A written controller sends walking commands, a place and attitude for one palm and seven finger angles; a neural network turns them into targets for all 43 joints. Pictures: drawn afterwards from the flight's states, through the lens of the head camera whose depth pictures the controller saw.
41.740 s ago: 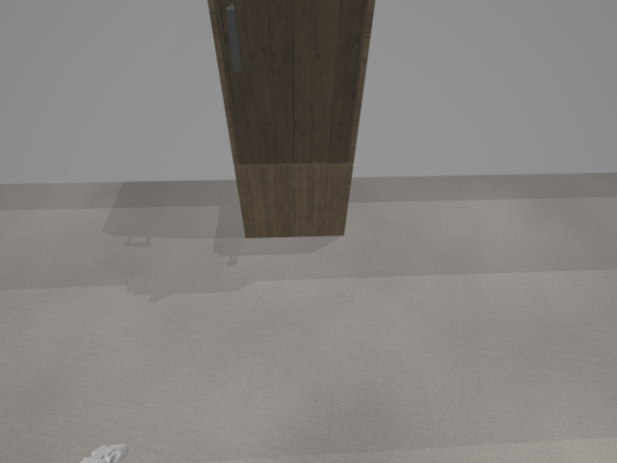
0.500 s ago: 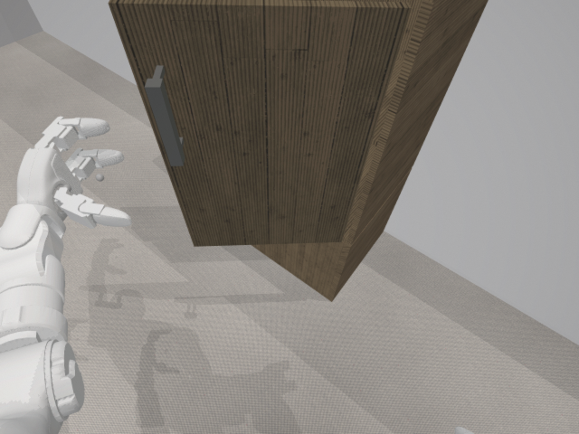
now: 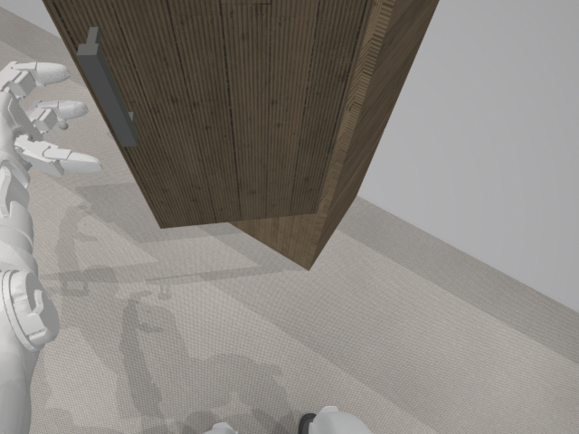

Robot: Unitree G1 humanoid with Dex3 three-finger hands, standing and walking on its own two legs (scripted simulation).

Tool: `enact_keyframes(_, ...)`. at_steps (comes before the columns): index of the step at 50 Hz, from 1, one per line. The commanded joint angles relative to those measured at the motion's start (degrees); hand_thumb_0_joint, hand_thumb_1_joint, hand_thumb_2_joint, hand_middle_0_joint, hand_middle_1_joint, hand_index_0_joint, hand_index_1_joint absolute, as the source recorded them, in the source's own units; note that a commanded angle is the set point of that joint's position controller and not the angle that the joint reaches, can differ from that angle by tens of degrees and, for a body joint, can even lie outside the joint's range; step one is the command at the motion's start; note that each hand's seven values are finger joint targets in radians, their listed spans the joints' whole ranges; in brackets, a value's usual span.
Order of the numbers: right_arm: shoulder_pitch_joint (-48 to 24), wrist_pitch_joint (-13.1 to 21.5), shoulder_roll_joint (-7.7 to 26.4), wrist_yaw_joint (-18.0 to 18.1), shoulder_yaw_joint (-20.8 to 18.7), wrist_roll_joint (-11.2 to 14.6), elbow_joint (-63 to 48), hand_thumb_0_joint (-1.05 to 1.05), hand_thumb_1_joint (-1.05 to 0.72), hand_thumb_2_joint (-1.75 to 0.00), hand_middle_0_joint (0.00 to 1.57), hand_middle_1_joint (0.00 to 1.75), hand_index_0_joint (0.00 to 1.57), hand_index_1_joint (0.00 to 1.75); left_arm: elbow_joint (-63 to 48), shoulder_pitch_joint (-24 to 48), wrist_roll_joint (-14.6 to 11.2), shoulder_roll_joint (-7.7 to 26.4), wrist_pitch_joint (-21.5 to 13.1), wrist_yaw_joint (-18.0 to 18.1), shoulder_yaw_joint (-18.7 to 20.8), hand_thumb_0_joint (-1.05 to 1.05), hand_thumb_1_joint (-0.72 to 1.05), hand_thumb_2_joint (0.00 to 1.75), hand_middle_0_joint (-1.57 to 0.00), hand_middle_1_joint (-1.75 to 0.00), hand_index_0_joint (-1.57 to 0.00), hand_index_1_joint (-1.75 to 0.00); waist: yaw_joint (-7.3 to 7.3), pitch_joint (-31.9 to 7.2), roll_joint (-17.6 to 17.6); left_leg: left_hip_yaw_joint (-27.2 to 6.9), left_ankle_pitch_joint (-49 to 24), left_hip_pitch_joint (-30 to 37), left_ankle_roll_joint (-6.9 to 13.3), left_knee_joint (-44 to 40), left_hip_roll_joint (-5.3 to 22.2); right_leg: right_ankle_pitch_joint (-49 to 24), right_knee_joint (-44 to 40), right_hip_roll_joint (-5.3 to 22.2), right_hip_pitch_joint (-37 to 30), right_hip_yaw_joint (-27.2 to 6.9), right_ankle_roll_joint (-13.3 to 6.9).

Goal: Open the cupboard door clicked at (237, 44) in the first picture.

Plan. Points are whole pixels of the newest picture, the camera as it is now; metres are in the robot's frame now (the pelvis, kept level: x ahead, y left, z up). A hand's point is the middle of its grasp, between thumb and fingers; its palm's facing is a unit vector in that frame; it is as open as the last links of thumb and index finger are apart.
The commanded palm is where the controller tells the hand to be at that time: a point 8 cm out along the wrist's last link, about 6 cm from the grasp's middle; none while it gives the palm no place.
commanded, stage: move the hooked fingers beside the handle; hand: left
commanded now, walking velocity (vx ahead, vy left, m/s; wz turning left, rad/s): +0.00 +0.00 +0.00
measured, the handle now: (113, 91) +0.56 +0.21 +0.11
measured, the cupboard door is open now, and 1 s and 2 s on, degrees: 41 40 39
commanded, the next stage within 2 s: slide the fingers in behind the handle in 0.90 s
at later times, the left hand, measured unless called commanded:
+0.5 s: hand (66, 119) +0.51 +0.26 +0.11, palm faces +0.07 -1.00 +0.00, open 14.0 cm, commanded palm +0.49 +0.30 +0.11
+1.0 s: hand (67, 115) +0.51 +0.26 +0.11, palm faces +0.07 -1.00 -0.01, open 14.0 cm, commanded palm +0.49 +0.30 +0.11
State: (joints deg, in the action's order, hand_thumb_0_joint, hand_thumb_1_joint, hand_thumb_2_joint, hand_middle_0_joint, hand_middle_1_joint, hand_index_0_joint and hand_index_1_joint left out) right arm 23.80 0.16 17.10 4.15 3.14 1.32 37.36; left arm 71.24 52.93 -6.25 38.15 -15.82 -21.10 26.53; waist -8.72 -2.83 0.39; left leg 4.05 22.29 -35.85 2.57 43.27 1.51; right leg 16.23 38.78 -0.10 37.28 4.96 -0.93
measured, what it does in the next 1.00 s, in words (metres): stands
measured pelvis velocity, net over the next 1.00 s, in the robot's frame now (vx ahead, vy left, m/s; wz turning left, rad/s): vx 0.02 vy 0.00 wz -0.01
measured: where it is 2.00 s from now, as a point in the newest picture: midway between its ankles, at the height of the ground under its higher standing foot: outside the picture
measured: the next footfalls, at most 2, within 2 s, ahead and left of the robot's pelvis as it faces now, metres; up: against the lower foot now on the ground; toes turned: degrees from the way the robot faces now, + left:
none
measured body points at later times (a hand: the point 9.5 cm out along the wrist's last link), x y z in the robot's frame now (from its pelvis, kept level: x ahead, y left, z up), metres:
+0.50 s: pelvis +0.02 +0.00 +0.00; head +0.12 +0.02 +0.44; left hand +0.50 +0.31 +0.11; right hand +0.01 -0.27 -0.11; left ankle -0.02 +0.08 -0.71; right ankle +0.02 -0.11 -0.71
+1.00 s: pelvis +0.02 +0.00 +0.00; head +0.13 +0.02 +0.43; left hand +0.50 +0.31 +0.12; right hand +0.00 -0.27 -0.11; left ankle -0.02 +0.08 -0.71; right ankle +0.02 -0.11 -0.71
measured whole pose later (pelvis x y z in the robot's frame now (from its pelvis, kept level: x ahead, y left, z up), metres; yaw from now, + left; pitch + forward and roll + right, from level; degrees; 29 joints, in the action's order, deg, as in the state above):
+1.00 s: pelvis +0.02 +0.00 +0.00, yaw -1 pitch +17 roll -3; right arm 24.8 -4.4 16.6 3.0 2.9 0.7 35.3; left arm 68.7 52.5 -6.2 38.6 -17.4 -21.1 28.0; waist -9.1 -4.0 0.6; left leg 3.7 24.4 -38.5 2.4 45.3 2.4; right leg 17.6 39.7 -1.1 39.5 5.0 -0.9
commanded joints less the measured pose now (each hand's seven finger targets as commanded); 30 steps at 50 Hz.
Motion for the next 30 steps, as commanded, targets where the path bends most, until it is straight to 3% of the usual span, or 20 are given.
enact_keyframes(1, 9.00, 0.67, 10.59, 0.44, -4.27, -0.52, -2.85, 0.00, -0.90, -0.90, 0.20, 0.30, 0.20, 0.30, -13.68, 29.35, -0.80, 19.03, -5.62, 0.31, 2.71, 0.00, -0.50, 0.30, -0.30, -1.20, -0.30, -1.20, -0.23, -26.86, 8.12, -6.36, -23.55, 13.32, -1.39, -3.80, 0.25, -16.51, -1.62, -1.34, -11.29, -3.99, -0.09)
enact_keyframes(2, 9.26, 0.54, 10.58, 0.29, -4.16, -0.55, -2.61, 0.00, -0.90, -0.90, 0.20, 0.30, 0.20, 0.30, -12.36, 29.19, -0.66, 18.00, -5.33, 0.19, 1.88, 0.00, -0.50, 0.30, -0.30, -1.20, -0.30, -1.20, -0.68, -26.15, 8.68, -6.29, -23.77, 13.36, -1.36, -3.48, 0.29, -16.45, -1.68, -1.45, -10.20, -3.90, -0.09)
enact_keyframes(4, 10.45, -0.15, 10.90, 0.25, -4.33, -0.72, -2.27, 0.00, -0.90, -0.90, 0.20, 0.30, 0.20, 0.30, -11.77, 29.54, -0.42, 20.15, -5.08, -0.06, 3.30, 0.00, -0.50, 0.30, -0.30, -1.20, -0.30, -1.20, -0.77, -27.09, 8.85, -6.58, -26.40, 14.19, -1.44, -2.98, 0.57, -17.88, -1.39, -1.62, -9.99, -3.75, -0.06)
enact_keyframes(6, 10.94, -0.87, 10.84, 0.10, -4.34, -0.73, -2.61, 0.00, -0.90, -0.90, 0.20, 0.30, 0.20, 0.30, -9.07, 26.23, -0.24, 19.30, -3.87, -0.40, 2.97, 0.00, -0.50, 0.30, -0.30, -1.20, -0.30, -1.20, -0.27, -26.34, 8.43, -6.49, -27.33, 13.40, -1.48, -2.88, 0.63, -18.16, -1.34, -1.68, -9.63, -3.45, -0.10)
enact_keyframes(8, 11.28, -1.37, 10.51, -0.32, -4.32, -0.82, -3.32, 0.00, -0.90, -0.90, 0.20, 0.30, 0.20, 0.30, -8.74, 23.32, -0.60, 16.31, -3.05, -0.84, 1.48, 0.00, -0.50, 0.30, -0.30, -1.20, -0.30, -1.20, 0.27, -25.79, 9.80, -6.35, -29.84, 14.24, -1.63, -2.85, 0.72, -19.00, -1.17, -1.86, -9.01, -3.04, -0.35)
enact_keyframes(10, 11.42, -2.21, 10.98, -0.39, -4.46, -0.80, -3.87, 0.00, -0.90, -0.90, 0.20, 0.30, 0.20, 0.30, -8.76, 21.39, -0.60, 19.11, -2.26, -1.00, 3.34, 0.00, -0.50, 0.30, -0.30, -1.20, -0.30, -1.20, 0.60, -25.50, 6.18, -5.70, -29.02, 11.62, -1.24, -2.70, 0.81, -20.57, -1.15, -1.90, -10.88, -3.30, 0.04)
enact_keyframes(12, 11.46, -2.72, 10.72, -0.60, -4.59, -0.81, -4.48, 0.00, -0.90, -0.90, 0.20, 0.30, 0.20, 0.30, -10.86, 22.00, -0.24, 18.68, -2.33, -0.92, 2.79, 0.00, -0.50, 0.30, -0.30, -1.20, -0.30, -1.20, 0.60, -25.72, 7.03, -5.35, -27.88, 10.99, -0.98, -2.99, 0.53, -20.99, -1.28, -1.82, -11.83, -3.50, 0.02)
enact_keyframes(14, 11.45, -3.08, 10.49, -0.87, -4.85, -0.85, -5.11, 0.00, -0.90, -0.90, 0.20, 0.30, 0.20, 0.30, -14.73, 21.15, -0.92, 18.00, -3.32, -0.93, 3.28, 0.00, -0.50, 0.30, -0.30, -1.20, -0.30, -1.20, 1.35, -28.17, 8.99, -5.46, -31.75, 14.30, -1.25, -2.63, 0.84, -22.35, -0.90, -2.18, -11.82, -3.36, -0.21)
enact_keyframes(17, 10.86, -3.53, 10.30, -0.88, -5.17, -0.68, -5.35, 0.00, -0.90, -0.90, 0.20, 0.30, 0.20, 0.30, -18.83, 21.22, -2.23, 20.45, -5.14, -0.42, 6.40, 0.00, -0.50, 0.30, -0.30, -1.20, -0.30, -1.20, 1.75, -29.86, 8.30, -5.16, -32.22, 14.90, -1.14, -2.38, 0.88, -23.94, -0.92, -2.33, -13.90, -3.72, -0.12)
enact_keyframes(18, 10.62, -3.59, 10.14, -0.88, -5.02, -0.69, -5.25, 0.00, -0.90, -0.90, 0.20, 0.30, 0.20, 0.30, -20.38, 23.47, -2.58, 18.60, -5.69, -0.45, 4.62, 0.00, -0.50, 0.30, -0.30, -1.20, -0.30, -1.20, 0.95, -29.15, 10.07, -5.42, -33.23, 16.14, -1.26, -2.30, 1.03, -23.81, -0.81, -2.39, -12.65, -3.55, -0.33)
enact_keyframes(19, 10.54, -3.61, 9.96, -0.94, -5.15, -0.70, -4.76, 0.00, -0.90, -0.90, 0.20, 0.30, 0.20, 0.30, -20.32, 23.59, -2.53, 18.69, -5.82, -0.21, 5.22, 0.00, -0.50, 0.30, -0.30, -1.20, -0.30, -1.20, 1.04, -28.85, 10.63, -5.70, -33.73, 17.25, -1.37, -2.27, 1.15, -23.11, -1.02, -2.52, -11.69, -3.43, -0.22)
enact_keyframes(22, 10.10, -3.73, 9.92, -0.91, -4.94, -0.58, -4.24, 0.00, -0.90, -0.90, 0.20, 0.30, 0.20, 0.30, -17.26, 22.39, -1.86, 17.22, -4.58, -0.01, 3.65, 0.00, -0.50, 0.30, -0.30, -1.20, -0.30, -1.20, 0.29, -24.90, 9.41, -5.62, -31.09, 15.61, -1.14, -2.72, 1.03, -21.21, -1.64, -2.37, -10.32, -3.23, 0.03)
enact_keyframes(23, 10.04, -3.80, 9.96, -0.75, -4.89, -0.51, -4.37, 0.00, -0.90, -0.90, 0.20, 0.30, 0.20, 0.30, -16.86, 22.55, -1.65, 18.07, -4.33, 0.01, 4.04, 0.00, -0.50, 0.30, -0.30, -1.20, -0.30, -1.20, 0.59, -24.48, 9.86, -5.59, -31.48, 15.20, -1.06, -2.61, 0.91, -21.66, -1.53, -2.30, -10.73, -3.32, -0.20)
enact_keyframes(25, 9.70, -3.80, 9.78, -0.63, -4.58, -0.45, -4.28, 0.00, -0.90, -0.90, 0.20, 0.30, 0.20, 0.30, -15.03, 22.99, -0.96, 16.25, -3.19, -0.08, 1.91, 0.00, -0.50, 0.30, -0.30, -1.20, -0.30, -1.20, 0.00, -23.26, 10.44, -5.69, -30.63, 14.85, -1.19, -2.76, 0.81, -20.87, -1.58, -2.14, -9.47, -3.18, -0.04)
enact_keyframes(27, 9.65, -3.59, 9.87, -0.51, -4.54, -0.45, -4.14, 0.00, -0.90, -0.90, 0.20, 0.30, 0.20, 0.30, -13.80, 23.59, -0.88, 15.25, -2.71, -0.04, 0.71, 0.00, -0.50, 0.30, -0.30, -1.20, -0.30, -1.20, -0.73, -21.90, 8.46, -5.90, -28.26, 13.90, -1.06, -2.90, 0.83, -19.48, -1.84, -2.07, -8.71, -3.09, 0.02)
enact_keyframes(30, 9.77, -3.37, 9.96, -0.49, -4.62, -0.70, -4.38, 0.00, -0.90, -0.90, 0.20, 0.30, 0.20, 0.30, -15.62, 23.79, -1.66, 16.08, -3.75, 0.13, 2.35, 0.00, -0.50, 0.30, -0.30, -1.20, -0.30, -1.20, 0.06, -26.64, 8.68, -6.23, -32.59, 16.67, -1.56, -2.06, 1.04, -21.72, -1.00, -2.14, -9.91, -3.14, -0.06)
